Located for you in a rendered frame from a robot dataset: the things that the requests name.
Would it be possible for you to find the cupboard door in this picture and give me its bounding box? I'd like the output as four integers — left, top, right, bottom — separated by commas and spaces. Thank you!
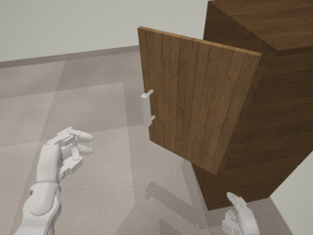
137, 26, 262, 175

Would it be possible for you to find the robot left hand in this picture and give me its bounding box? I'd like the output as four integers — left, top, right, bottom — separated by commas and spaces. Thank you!
35, 126, 95, 184

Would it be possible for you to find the robot right hand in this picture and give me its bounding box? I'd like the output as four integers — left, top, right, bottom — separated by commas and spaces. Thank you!
222, 192, 260, 235

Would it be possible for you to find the robot left forearm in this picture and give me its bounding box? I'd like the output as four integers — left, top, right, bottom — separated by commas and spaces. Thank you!
14, 181, 62, 235

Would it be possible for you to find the handle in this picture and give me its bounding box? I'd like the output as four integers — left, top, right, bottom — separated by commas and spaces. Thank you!
140, 89, 155, 127

